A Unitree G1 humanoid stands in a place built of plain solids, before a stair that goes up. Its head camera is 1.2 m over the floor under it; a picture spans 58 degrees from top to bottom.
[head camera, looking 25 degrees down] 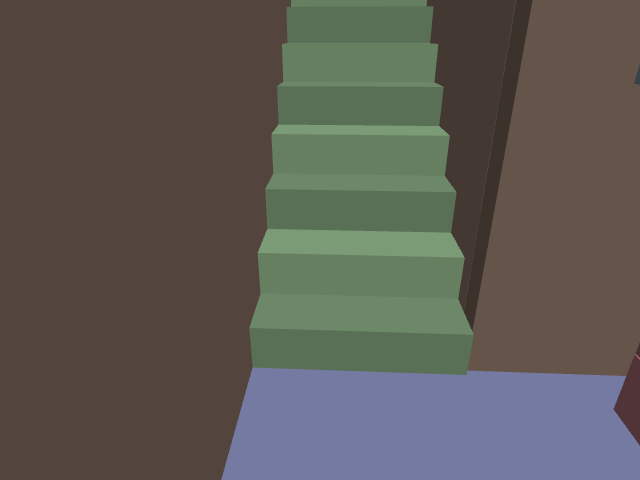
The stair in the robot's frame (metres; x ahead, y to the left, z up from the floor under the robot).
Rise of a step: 0.20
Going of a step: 0.25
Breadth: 0.85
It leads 3 degrees to the right of straight ahead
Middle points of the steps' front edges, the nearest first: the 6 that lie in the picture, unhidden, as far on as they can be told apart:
1.34 -0.15 0.20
1.59 -0.16 0.39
1.84 -0.18 0.59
2.09 -0.19 0.78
2.34 -0.20 0.98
2.59 -0.22 1.17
